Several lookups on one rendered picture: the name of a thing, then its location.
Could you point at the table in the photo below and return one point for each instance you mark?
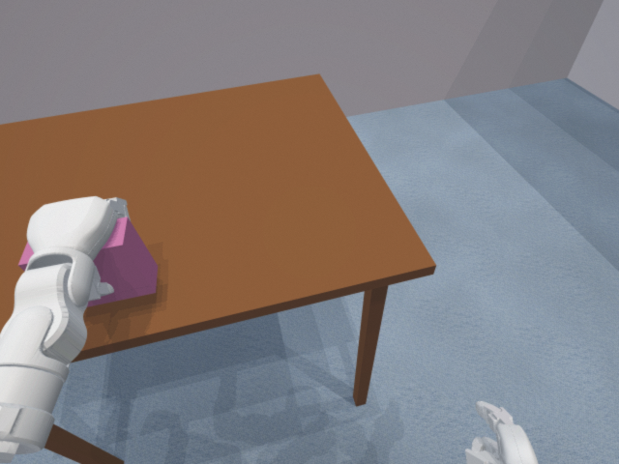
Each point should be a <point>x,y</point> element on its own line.
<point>252,200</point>

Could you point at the left robot forearm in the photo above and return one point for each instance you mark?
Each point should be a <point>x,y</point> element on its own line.
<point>38,343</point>

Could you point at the sponge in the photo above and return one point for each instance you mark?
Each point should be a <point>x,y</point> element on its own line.
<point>124,262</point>

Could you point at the robot right hand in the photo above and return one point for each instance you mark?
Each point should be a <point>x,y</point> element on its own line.
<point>512,446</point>

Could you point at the robot left hand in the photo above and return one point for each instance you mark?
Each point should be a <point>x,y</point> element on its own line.
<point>84,224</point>

